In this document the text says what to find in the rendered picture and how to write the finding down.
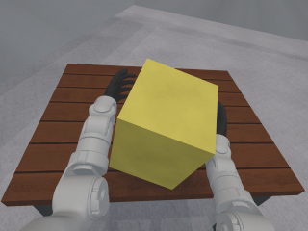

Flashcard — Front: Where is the right robot hand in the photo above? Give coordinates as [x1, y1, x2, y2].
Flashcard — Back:
[216, 102, 227, 137]

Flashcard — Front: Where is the robot right forearm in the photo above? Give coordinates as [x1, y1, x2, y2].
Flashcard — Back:
[205, 134, 275, 231]

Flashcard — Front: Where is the carton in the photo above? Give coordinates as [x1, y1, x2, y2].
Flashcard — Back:
[109, 58, 218, 190]

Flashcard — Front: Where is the right robot upper arm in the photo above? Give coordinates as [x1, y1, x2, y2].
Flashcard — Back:
[216, 209, 274, 231]

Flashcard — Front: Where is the left robot upper arm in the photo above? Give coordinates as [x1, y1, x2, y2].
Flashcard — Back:
[19, 174, 110, 231]

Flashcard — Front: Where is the robot left forearm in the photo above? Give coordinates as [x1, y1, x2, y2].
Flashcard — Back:
[52, 95, 117, 211]

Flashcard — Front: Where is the table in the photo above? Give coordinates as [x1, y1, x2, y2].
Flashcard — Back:
[1, 64, 305, 231]

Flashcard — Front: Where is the left robot hand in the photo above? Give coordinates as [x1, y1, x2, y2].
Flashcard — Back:
[103, 68, 136, 103]

